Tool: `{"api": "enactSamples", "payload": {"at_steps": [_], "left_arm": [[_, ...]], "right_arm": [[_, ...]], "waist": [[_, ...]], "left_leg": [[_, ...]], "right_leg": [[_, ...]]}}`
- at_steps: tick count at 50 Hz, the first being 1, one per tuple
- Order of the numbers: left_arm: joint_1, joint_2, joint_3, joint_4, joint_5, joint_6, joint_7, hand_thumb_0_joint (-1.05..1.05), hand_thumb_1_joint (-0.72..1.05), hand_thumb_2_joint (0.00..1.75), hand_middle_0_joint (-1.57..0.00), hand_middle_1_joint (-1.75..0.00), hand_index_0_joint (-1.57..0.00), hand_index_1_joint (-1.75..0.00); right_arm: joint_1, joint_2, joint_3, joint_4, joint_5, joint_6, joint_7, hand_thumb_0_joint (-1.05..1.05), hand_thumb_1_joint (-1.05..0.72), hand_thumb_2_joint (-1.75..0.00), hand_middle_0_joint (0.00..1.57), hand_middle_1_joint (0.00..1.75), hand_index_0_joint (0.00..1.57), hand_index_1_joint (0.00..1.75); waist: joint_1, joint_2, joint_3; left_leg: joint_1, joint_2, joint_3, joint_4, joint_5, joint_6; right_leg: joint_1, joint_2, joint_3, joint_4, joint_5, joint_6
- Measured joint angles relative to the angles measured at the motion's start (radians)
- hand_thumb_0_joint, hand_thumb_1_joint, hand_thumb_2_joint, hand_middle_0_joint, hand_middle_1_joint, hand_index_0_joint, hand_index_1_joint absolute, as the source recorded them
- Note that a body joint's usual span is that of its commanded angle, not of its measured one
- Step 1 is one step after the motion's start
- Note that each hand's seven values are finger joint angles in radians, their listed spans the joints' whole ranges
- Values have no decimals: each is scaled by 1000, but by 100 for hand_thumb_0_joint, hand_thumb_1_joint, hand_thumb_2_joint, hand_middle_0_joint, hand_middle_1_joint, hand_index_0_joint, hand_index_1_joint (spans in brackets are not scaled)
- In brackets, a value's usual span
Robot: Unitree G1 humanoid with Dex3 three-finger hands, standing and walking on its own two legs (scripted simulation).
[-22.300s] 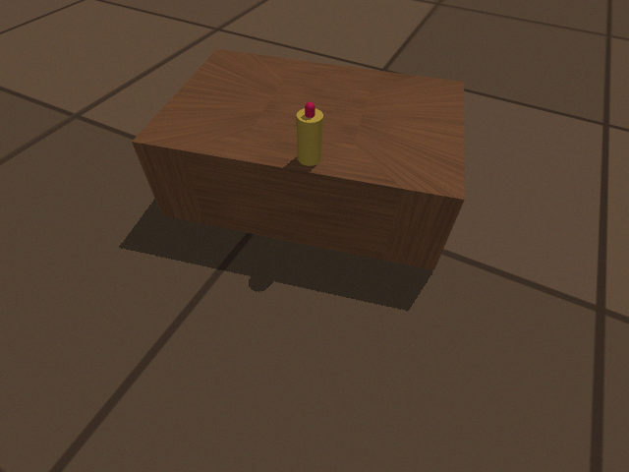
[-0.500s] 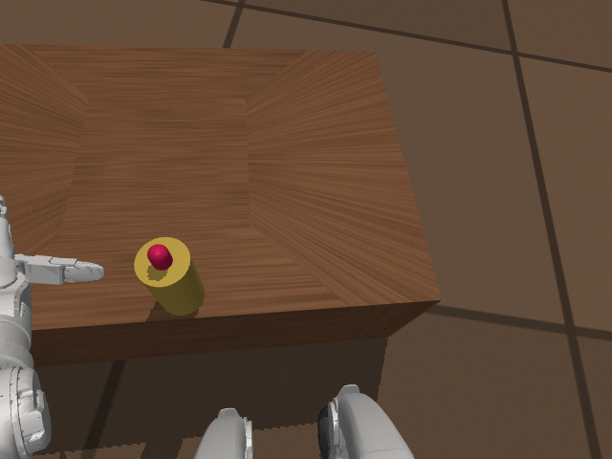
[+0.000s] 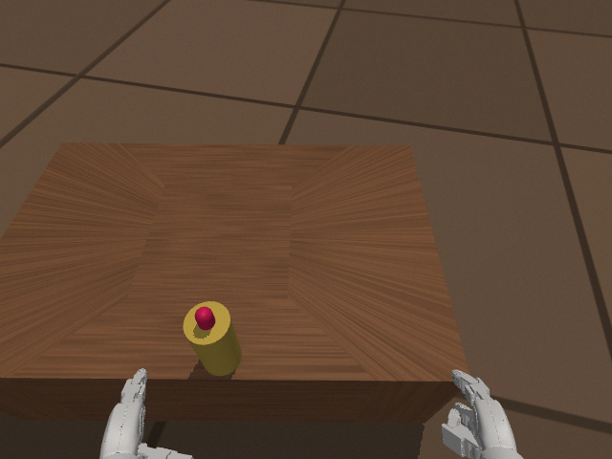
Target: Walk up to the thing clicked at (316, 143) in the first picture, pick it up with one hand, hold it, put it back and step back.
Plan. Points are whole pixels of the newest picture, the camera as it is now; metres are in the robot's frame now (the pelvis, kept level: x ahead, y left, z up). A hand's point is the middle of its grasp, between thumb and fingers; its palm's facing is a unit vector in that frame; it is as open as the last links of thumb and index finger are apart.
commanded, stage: home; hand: left
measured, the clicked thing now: (213, 336) +0.38 +0.19 -0.25
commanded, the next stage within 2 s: none
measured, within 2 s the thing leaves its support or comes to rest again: neither
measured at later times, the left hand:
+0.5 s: hand out of the picture +0.14 +0.18 -0.09, palm faces +0.03 -0.95 -0.30, open 17.4 cm
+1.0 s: hand out of the picture +0.03 +0.25 -0.12, palm faces +0.02 -0.92 -0.38, open 17.5 cm
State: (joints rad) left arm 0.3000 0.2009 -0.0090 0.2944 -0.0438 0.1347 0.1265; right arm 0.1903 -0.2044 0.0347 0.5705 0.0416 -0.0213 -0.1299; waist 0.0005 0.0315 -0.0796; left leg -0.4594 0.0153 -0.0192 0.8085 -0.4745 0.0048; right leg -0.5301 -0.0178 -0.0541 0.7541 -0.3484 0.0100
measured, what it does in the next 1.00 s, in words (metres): stands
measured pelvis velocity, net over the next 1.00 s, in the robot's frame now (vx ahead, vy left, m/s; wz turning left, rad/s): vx -0.02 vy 0.00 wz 0.02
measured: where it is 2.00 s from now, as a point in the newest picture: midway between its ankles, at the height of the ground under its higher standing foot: outside the picture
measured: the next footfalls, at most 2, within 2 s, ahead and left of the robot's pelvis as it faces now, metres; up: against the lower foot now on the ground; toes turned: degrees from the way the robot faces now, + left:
none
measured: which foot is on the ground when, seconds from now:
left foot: down 0.00-1.00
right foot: down 0.00-1.00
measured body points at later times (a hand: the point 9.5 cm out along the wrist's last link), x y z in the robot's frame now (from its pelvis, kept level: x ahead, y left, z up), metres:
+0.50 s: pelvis -0.02 -0.01 +0.00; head +0.00 -0.01 +0.45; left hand +0.14 +0.23 -0.07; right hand +0.13 -0.25 -0.10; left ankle -0.04 +0.11 -0.71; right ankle +0.02 -0.13 -0.71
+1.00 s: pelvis -0.02 +0.00 +0.03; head -0.04 -0.01 +0.48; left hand +0.03 +0.30 -0.09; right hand +0.04 -0.29 -0.11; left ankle -0.04 +0.11 -0.71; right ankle +0.02 -0.13 -0.71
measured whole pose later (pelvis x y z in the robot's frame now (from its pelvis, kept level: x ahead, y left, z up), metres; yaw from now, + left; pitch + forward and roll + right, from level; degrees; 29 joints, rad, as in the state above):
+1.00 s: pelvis -0.02 +0.00 +0.03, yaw +1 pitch -4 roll +0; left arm 0.22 0.33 -0.01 1.02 0.03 0.01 0.03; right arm 0.24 -0.32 -0.02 1.00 -0.04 0.02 -0.01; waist 0.01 0.02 0.02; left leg -0.09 -0.03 -0.02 0.43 -0.26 0.01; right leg -0.19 -0.05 -0.06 0.45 -0.19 0.02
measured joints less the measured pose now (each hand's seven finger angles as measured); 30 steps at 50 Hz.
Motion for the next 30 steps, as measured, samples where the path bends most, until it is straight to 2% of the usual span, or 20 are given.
{"api": "enactSamples", "payload": {"at_steps": [3, 8, 22, 24, 26, 30], "left_arm": [[57, -10, -17, -47, 2, 21, -1, -1, -49, 8, -7, -5, -6, -6], [73, -8, -13, -81, 8, 43, 4, -1, -53, 6, -6, -5, -6, -5], [75, -4, -13, -110, 20, 51, 10, -1, -53, 6, -6, -5, -6, -5], [40, 9, -14, -14, 63, -5, -21, -1, -53, 6, -6, -5, -6, -6], [-2, 32, -15, 117, 87, -47, -57, -1, -53, 6, -6, -5, -6, -6], [-29, 72, -8, 308, 93, -95, -95, -1, -53, 6, -6, -5, -6, -6]], "right_arm": [[-12, 5, 6, -11, -5, -6, -9, 1, -90, -90, 20, 30, 20, 31], [-15, 6, 11, -21, -18, -25, -23, 1, -90, -90, 20, 30, 20, 31], [53, -7, -2, -7, -21, -49, -12, 2, -90, -90, 20, 30, 20, 31], [41, -12, -13, 48, -71, -41, 18, 2, -90, -90, 20, 30, 20, 31], [30, -28, -19, 118, -99, -10, 56, 1, -90, -90, 20, 30, 20, 31], [49, -60, -43, 207, -103, 21, 101, 2, -90, -90, 20, 30, 21, 31]], "waist": [[9, -5, 7], [14, -15, 27], [-13, -15, 33], [-8, -22, 52], [-3, -28, 57], [0, -27, 56]], "left_leg": [[15, -1, -8, -1, 0, -3], [26, -2, -19, 0, 4, -10], [21, 1, -7, 5, 19, -10], [48, -4, -2, -12, 28, -10], [81, -11, 1, -39, 40, -8], [152, -19, 3, -100, 62, -6]], "right_leg": [[16, -2, -8, 4, -6, -3], [29, -3, -18, 10, -8, -9], [20, 0, -7, 11, 13, -12], [42, -4, -1, 4, 17, -13], [70, -10, 2, -10, 22, -13], [135, -18, 3, -55, 34, -8]]}}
